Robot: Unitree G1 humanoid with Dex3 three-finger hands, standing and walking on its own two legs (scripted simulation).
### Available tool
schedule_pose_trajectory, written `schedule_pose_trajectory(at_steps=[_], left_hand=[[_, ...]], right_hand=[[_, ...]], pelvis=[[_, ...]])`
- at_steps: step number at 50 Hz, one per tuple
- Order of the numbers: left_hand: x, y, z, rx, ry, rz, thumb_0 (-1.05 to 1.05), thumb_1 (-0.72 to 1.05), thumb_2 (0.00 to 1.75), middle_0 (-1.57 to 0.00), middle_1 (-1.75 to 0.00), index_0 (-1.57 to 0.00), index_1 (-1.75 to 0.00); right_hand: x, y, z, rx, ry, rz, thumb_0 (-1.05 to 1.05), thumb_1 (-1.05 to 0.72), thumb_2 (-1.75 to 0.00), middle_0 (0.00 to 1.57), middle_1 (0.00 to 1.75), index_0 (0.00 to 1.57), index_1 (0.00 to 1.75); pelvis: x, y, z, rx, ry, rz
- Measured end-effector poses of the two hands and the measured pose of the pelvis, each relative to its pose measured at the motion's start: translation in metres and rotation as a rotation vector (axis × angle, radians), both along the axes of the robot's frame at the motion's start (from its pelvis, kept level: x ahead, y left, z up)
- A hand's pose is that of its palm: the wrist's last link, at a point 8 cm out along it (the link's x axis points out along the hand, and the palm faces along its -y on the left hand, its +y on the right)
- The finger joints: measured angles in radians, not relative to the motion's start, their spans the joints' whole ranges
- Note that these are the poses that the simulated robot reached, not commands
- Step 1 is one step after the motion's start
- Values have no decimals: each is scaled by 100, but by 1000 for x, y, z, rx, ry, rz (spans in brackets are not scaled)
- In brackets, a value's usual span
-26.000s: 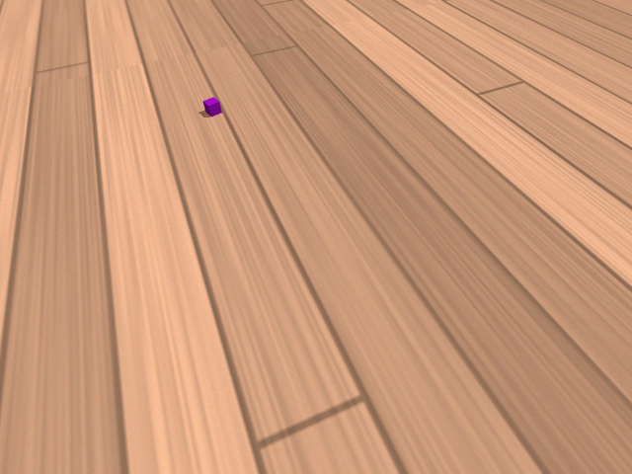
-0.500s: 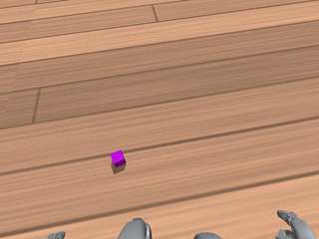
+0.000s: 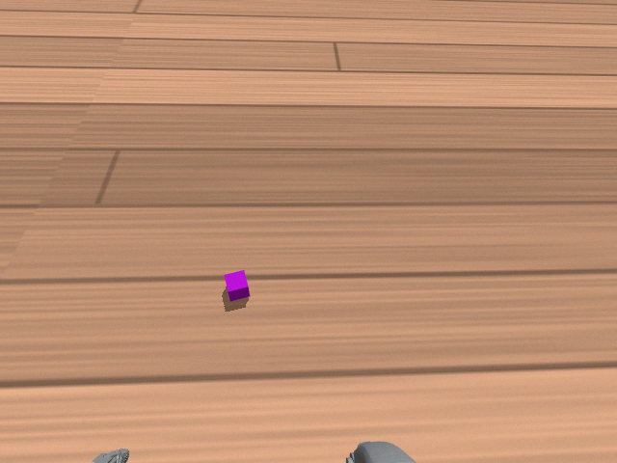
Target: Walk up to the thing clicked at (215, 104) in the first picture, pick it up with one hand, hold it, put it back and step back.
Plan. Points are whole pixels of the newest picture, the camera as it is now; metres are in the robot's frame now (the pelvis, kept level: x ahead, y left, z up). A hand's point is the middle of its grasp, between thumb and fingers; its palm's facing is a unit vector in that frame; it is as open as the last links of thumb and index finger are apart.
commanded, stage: walk up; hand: left
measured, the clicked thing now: (237, 285) +0.76 +0.24 -0.73
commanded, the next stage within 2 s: stand in 1.32 s
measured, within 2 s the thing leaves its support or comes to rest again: neither
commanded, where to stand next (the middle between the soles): +0.40 +0.00 m, yaw -1 degrees
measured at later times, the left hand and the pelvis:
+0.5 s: hand out of the picture +0.03 +0.28 -0.15, palm faces +0.01 -0.92 -0.39, open 7.4 cm; pelvis -0.03 +0.00 +0.00, yaw -1 degrees
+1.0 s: hand out of the picture +0.12 +0.25 -0.14, palm faces +0.02 -0.95 -0.32, open 7.4 cm; pelvis +0.01 +0.00 +0.00, yaw +0 degrees
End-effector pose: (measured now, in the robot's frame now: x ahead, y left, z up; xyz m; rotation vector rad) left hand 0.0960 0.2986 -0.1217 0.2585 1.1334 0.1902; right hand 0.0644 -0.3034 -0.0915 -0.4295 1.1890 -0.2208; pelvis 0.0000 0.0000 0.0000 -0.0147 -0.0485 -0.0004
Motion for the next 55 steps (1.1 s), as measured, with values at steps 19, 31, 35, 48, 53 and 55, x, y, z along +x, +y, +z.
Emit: schedule_pose_trajectory(at_steps=[19, 31, 35, 48, 53, 55], left_hand=[[-100, 5, 17, 93, 79, 33, 1, 90, 90, -21, -31, -21, -30], [-44, 15, 19, 94, 30, -29, 1, 90, 90, -20, -30, -20, -30], [-33, 1, 18, 106, 12, -31, 1, 90, 90, -20, -30, -20, -30], [9, -11, 14, 29, -32, -8, 1, 90, 90, -21, -30, -21, -30], [24, -4, 11, 18, -45, -9, 1, 90, 90, -21, -30, -20, -30], [26, -2, 11, 17, -45, -10, 1, 90, 90, -21, -30, -20, -30]], right_hand=[[-19, -20, -20, 82, -45, -9, 1, -91, -90, 20, 30, 20, 30], [-40, -1, -14, 104, -15, -60, 1, -90, -90, 21, 30, 21, 30], [-34, -15, -24, 104, -4, -83, 1, -90, -90, 21, 30, 21, 30], [1, 0, -21, 100, 11, -56, 1, -91, -90, 20, 30, 20, 30], [15, 9, -11, 90, -10, -48, 1, -90, -90, 21, 30, 21, 30], [21, 11, -8, 87, -22, -44, 1, -90, -90, 21, 30, 21, 30]], pelvis=[[-32, -8, -3, -3, 3, -2], [-24, -8, 3, 12, 3, -22], [-18, -16, -2, -6, -8, -19], [6, -5, 4, 11, 6, -1], [8, -1, 6, 7, 7, -5], [8, 1, 7, 6, 6, -6]])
